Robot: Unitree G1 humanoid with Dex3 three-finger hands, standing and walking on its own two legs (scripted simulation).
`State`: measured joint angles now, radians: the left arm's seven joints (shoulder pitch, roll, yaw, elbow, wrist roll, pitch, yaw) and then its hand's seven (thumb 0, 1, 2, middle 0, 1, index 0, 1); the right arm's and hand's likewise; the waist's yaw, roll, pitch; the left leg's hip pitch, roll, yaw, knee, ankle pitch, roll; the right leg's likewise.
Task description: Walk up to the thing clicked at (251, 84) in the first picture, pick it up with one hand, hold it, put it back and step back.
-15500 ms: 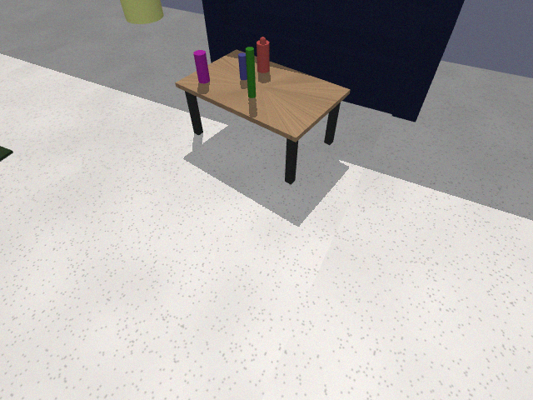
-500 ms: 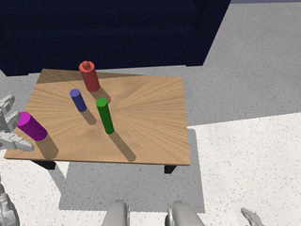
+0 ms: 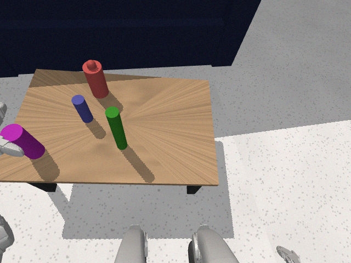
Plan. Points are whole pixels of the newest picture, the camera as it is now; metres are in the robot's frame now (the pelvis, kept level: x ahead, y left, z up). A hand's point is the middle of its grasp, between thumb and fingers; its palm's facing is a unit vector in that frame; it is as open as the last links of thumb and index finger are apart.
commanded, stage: go down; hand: left
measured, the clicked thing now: (117, 131) +0.52 +0.17 -0.22
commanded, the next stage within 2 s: approach in 0.06 s
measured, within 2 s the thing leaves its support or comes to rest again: neither
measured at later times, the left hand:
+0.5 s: hand (37, 125) +0.44 +0.33 -0.03, palm faces +0.10 -0.99 +0.03, open 17.6 cm
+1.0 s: hand (98, 145) +0.48 +0.24 -0.25, palm faces +0.06 -1.00 +0.02, open 17.6 cm
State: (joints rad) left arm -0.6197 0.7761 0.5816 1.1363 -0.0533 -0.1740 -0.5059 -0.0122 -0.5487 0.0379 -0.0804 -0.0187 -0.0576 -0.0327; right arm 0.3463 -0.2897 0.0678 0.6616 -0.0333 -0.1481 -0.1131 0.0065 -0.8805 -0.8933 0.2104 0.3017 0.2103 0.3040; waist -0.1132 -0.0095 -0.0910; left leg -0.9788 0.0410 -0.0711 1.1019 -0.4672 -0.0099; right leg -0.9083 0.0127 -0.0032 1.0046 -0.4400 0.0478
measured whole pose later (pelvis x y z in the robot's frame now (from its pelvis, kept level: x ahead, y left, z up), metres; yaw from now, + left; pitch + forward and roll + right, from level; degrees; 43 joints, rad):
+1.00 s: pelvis -0.07 -0.01 -0.27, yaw -4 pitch +34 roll -7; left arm -1.01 0.74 0.61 1.27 -0.05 -0.53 -0.40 -0.01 -0.60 0.03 -0.07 -0.10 -0.07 -0.09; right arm 0.22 -0.27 0.16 0.63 -0.13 -0.06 0.04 0.00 -0.90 -0.89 0.21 0.30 0.21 0.30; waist -0.23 0.00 -0.11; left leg -2.06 0.00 -0.14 2.11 -0.65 -0.03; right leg -1.99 0.03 -0.01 2.04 -0.66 0.06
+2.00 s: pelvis -0.06 -0.02 -0.28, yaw -3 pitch +35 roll -5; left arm -1.00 0.52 0.46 1.09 -0.04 -0.45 -0.19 -0.01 -0.26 0.29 -0.61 -0.48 -0.62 -0.45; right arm 0.20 -0.28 0.07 0.64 -0.08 0.04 0.05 0.00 -0.91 -0.89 0.21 0.30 0.21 0.30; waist -0.18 0.02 -0.13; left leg -2.07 0.00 -0.13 2.12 -0.67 -0.05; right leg -2.01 0.03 -0.01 2.08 -0.68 0.06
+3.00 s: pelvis -0.06 -0.01 -0.23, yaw -3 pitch +36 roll -5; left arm -1.02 0.53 0.41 1.07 -0.03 -0.35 -0.13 -0.05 0.00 1.34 -0.88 -1.40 -0.97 -1.40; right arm 0.24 -0.26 0.05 0.65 -0.05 0.06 0.02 0.00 -0.90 -0.90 0.21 0.30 0.21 0.30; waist -0.18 0.04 -0.15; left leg -1.94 0.01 -0.11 1.97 -0.66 -0.04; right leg -1.89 0.02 0.00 1.92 -0.67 0.05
